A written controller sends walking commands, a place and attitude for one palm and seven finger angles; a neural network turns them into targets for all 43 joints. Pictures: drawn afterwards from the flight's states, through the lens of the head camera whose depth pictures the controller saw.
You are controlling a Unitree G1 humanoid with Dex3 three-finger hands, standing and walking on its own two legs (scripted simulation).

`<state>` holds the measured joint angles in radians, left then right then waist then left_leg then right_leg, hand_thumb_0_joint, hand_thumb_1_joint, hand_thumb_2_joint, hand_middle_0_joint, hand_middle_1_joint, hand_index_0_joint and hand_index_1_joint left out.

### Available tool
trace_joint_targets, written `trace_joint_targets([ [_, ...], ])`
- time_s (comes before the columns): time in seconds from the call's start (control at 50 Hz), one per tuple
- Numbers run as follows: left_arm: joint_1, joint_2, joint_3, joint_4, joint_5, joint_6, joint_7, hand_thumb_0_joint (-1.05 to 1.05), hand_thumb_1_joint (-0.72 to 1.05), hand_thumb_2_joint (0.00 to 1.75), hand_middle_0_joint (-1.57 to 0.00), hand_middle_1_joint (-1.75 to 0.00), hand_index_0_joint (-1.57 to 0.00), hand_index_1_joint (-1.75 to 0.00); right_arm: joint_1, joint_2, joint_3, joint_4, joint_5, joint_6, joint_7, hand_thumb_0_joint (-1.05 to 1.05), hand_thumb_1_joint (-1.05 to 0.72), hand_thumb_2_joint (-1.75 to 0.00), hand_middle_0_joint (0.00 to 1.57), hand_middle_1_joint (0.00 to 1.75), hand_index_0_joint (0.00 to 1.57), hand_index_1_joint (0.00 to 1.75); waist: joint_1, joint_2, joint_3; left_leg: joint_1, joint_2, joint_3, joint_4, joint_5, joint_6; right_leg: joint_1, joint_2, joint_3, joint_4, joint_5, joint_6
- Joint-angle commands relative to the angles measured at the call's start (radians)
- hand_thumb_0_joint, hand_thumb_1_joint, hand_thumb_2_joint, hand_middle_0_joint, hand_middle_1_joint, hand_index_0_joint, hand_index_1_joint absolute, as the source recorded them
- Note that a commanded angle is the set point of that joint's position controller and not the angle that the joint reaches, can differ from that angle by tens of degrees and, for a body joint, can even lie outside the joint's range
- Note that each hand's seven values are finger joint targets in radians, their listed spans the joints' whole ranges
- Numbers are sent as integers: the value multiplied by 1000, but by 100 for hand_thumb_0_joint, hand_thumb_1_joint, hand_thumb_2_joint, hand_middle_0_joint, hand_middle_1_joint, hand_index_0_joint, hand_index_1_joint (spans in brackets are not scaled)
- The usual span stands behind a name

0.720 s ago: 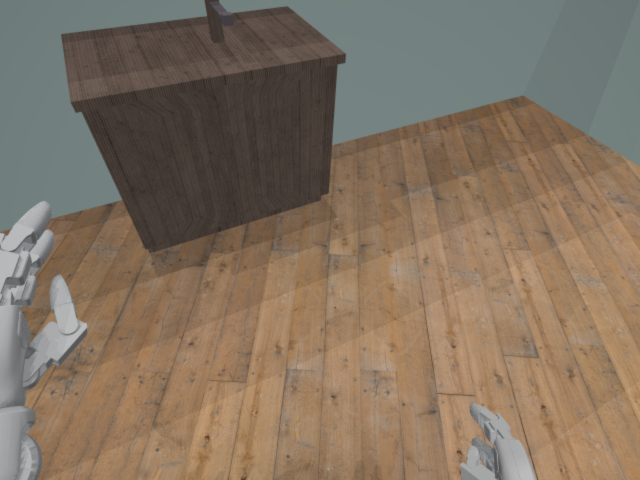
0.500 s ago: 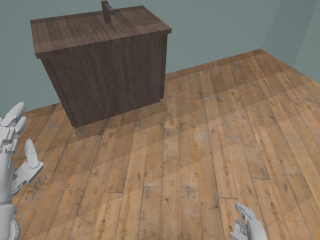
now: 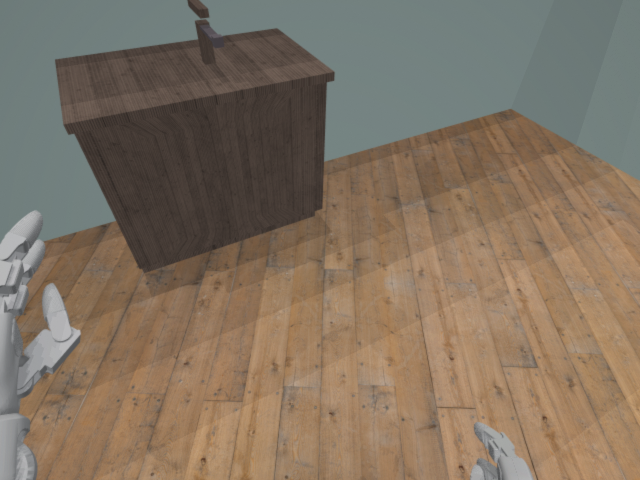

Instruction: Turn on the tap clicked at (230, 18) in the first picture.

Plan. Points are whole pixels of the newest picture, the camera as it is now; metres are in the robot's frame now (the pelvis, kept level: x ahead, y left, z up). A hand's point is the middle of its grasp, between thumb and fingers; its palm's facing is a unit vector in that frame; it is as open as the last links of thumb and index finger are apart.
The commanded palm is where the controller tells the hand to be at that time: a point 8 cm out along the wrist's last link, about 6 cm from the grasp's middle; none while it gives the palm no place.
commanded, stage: walk to a spot facing it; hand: left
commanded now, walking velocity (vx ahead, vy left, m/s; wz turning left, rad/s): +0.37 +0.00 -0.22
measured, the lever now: (217, 41) +1.22 +0.38 +0.07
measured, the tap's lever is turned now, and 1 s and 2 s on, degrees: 0 0 0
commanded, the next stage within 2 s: turn to face it in 1.38 s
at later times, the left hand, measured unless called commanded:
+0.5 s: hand (165, 210) +0.36 +0.21 +0.18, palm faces +0.34 -0.86 -0.38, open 7.4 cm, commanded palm +0.31 +0.25 +0.18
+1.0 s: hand (280, 134) +0.52 +0.10 +0.19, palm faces +0.26 -0.80 -0.53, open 7.4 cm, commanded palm +0.47 +0.16 +0.18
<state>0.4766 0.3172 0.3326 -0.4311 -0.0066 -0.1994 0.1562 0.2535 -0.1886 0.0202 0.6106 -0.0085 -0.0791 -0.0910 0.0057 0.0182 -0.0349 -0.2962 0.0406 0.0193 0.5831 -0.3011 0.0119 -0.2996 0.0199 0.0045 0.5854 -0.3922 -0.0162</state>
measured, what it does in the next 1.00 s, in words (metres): walks ahead: left foot, then right foot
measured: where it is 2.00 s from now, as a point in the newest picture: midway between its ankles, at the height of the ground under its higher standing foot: (376, 408)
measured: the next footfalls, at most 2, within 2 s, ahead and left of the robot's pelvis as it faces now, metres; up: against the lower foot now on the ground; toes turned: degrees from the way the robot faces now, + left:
left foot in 0.34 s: +0.15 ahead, +0.11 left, +0.00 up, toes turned +7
right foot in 0.74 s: +0.32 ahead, -0.18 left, +0.00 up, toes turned -18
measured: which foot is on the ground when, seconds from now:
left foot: down 0.00-0.12, up 0.14-0.32, down 0.34-0.76, up 0.78-1.00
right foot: down 0.00-0.36, up 0.38-0.72, down 0.74-1.00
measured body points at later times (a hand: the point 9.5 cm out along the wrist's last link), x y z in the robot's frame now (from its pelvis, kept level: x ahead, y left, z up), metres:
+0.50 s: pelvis +0.12 -0.01 +0.00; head +0.14 +0.01 +0.45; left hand +0.34 +0.26 +0.20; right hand +0.26 -0.24 -0.08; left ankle +0.11 +0.11 -0.73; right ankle +0.07 -0.12 -0.64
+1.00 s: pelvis +0.29 -0.11 +0.00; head +0.33 -0.13 +0.45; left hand +0.50 +0.14 +0.22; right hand +0.42 -0.38 -0.10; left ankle +0.34 +0.04 -0.64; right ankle +0.28 -0.17 -0.73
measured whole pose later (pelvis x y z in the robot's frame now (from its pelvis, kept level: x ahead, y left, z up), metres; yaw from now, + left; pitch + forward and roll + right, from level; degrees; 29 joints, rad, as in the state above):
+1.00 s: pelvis +0.29 -0.11 +0.00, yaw -5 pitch +0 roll +1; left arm 0.54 0.40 0.41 -0.58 -0.02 -0.25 0.13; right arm 0.16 -0.25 -0.05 0.63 0.00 -0.02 -0.05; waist -0.03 0.02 0.09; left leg -0.65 0.13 0.07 1.19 -0.28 -0.03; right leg -0.25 -0.04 -0.23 0.54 -0.30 -0.09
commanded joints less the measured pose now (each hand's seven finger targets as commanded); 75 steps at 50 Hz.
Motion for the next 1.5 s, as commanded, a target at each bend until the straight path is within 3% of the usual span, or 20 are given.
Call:
trace_joint_targets([
  [0.0, -147, 164, 86, -208, 9, -65, 22, 0, 90, 90, -20, -30, -20, -30, -100, -134, -48, -137, -8, -53, -15, 0, -90, -90, 20, 30, 20, 30, -18, 154, -10, -17, 214, -219, -232, -255, 109, 7, -4, -70, -2, -15, -4],
  [0.04, -131, 160, 78, -182, 10, -59, 17, 0, 90, 90, -20, -30, -20, -30, -106, -134, -48, -142, -3, -48, -6, 0, -90, -90, 20, 30, 20, 30, -12, 101, -23, -90, 152, -91, -135, -248, 69, 95, -39, -10, -90, -34, -30],
  [0.1, -161, 187, 81, -167, 9, -54, 15, 0, 90, 90, -20, -30, -20, -30, -123, -110, -42, -139, 1, -47, 4, 0, -90, -90, 20, 30, 20, 30, -4, -239, 62, -293, -11, 94, 243, -222, -6, 115, -287, 458, -310, -241, -172],
  [0.14, -192, 205, 82, -181, 11, -67, 20, 0, 90, 90, -20, -30, -20, -30, -142, -116, -42, -141, 7, -49, 9, 0, -90, -90, 20, 30, 20, 30, 7, -212, 77, -381, 27, 19, 397, -242, -18, 179, -376, 556, -365, -158, -253],
  [0.3, -124, 203, 127, -313, -17, -97, 24, 0, 90, 90, -20, -30, -20, -30, -98, -107, -42, -155, -3, -35, 0, 0, -90, -90, 20, 30, 20, 30, -28, 10, -114, 231, 18, 131, -150, 124, -5, 52, -123, 64, 57, 309, -80],
  [0.34, -104, 192, 118, -384, -21, -119, 30, 0, 90, 90, -20, -30, -20, -30, -98, -138, -63, -168, 1, -38, 3, 0, -90, -90, 20, 30, 20, 30, -26, 359, -152, 498, 383, -354, -242, 265, 161, -325, -10, -57, 466, -190, 16],
  [0.38, -113, 226, 130, -325, -9, -113, 24, 0, 90, 90, -20, -30, -20, -30, -109, -115, -47, -144, -12, -52, 15, 0, -90, -90, 20, 30, 20, 30, -44, 231, -55, 382, 464, -473, -311, 167, 231, -433, -70, 23, 676, -165, 9],
  [0.48, -69, 182, 114, -328, 3, -79, 12, 0, 90, 90, -20, -30, -20, -30, -88, -125, -67, -124, 7, -63, 27, 0, -90, -90, 20, 30, 20, 30, -22, 174, 11, 293, 321, -57, -290, 236, 142, -438, -120, -83, 549, 20, 35],
  [0.66, -69, 205, 153, -246, -7, -65, -5, 0, 90, 90, -20, -30, -20, -30, -105, -106, -61, -145, 2, -59, 15, 0, -90, -90, 20, 30, 20, 30, -12, 181, -36, 177, 258, 177, -82, 447, 86, 28, -13, -283, 1, 170, 23],
  [0.7, -73, 233, 165, -269, 4, -54, -2, 0, 90, 90, -20, -30, -20, -30, -106, -97, -65, -136, 16, -54, 24, 0, -90, -90, 20, 30, 20, 30, 12, 18, -140, 45, 184, 195, 283, 356, 54, 297, -67, -187, -75, 225, -15],
  [0.74, -80, 319, 249, -313, -6, -61, 11, 0, 90, 90, -20, -30, -20, -30, -141, -81, -60, -163, 12, -48, 32, 0, -90, -90, 20, 30, 20, 30, 18, -334, -232, -378, -5, 73, 815, -283, -1, 508, -446, 476, -188, 518, -203],
  [0.82, 17, 297, 253, -334, -12, -91, 3, 0, 90, 90, -20, -30, -20, -30, -160, -101, -64, -111, 9, -7, 53, 0, -90, -90, 20, 30, 20, 30, -1, -80, -102, -431, 105, -55, 892, -81, -36, 275, -429, 280, -249, 233, -168],
  [0.96, 34, 247, 228, -312, -30, -96, 12, 0, 90, 90, -20, -30, -20, -30, -136, -103, -77, -132, 9, 23, 37, 0, -90, -90, 20, 30, 20, 30, -22, -87, -64, -350, 125, 42, 438, 57, -42, 192, -346, -29, -271, 401, -133],
  [1.12, -78, 206, 137, -254, -18, -62, 34, 0, 90, 90, -20, -30, -20, -30, -109, -99, -72, -184, 10, 1, 20, 0, -90, -90, 20, 30, 20, 30, 23, -171, -2, -179, 36, 202, 70, 67, -1, 247, -336, -68, -211, 530, -116],
  [1.18, -192, 216, 96, -324, -12, -68, 38, 0, 90, 90, -20, -30, -20, -30, -85, -108, -75, -184, 4, -9, 3, 0, -90, -90, 20, 30, 20, 30, -26, -63, -68, 126, -25, 235, -80, 152, 23, 155, -279, -160, 89, 615, -57],
  [1.2, -216, 228, 107, -342, -10, -82, 40, 0, 90, 90, -20, -30, -20, -30, -80, -117, -77, -187, 3, -14, -1, 0, -90, -90, 20, 30, 20, 30, -39, 42, -118, 286, 42, 106, -108, 181, 65, 40, -238, -179, 267, 525, -19],
  [1.22, -216, 226, 120, -358, -15, -89, 41, 0, 90, 90, -20, -30, -20, -30, -93, -135, -76, -188, 0, -18, 5, 0, -90, -90, 20, 30, 20, 30, -22, 254, -158, 411, 261, -254, -177, 319, 171, -138, -113, -169, 500, 76, 20],
  [1.26, -223, 296, 146, -309, -9, -96, 30, 0, 90, 90, -20, -30, -20, -30, -114, -110, -46, -180, 0, -31, 26, 0, -90, -90, 20, 30, 20, 30, -18, 216, -101, 350, 409, -537, -253, 335, 270, -317, -72, -3, 745, -214, 14],
  [1.38, 3, 240, 213, -457, -33, -103, 13, 0, 90, 90, -20, -30, -20, -30, -117, -111, -79, -158, 14, -49, 54, 0, -90, -90, 20, 30, 20, 30, 10, 225, -102, 122, 273, -112, -262, 188, 170, -247, -131, -66, 523, -11, 42],
  [1.48, 7, 147, 146, -282, -38, -85, 1, 0, 90, 90, -20, -30, -20, -30, -87, -113, -77, -144, 24, -61, 44, 0, -90, -90, 20, 30, 20, 30, -16, 207, -53, 52, 251, 4, -280, 203, 129, -106, -88, -169, 233, 49, 73],
])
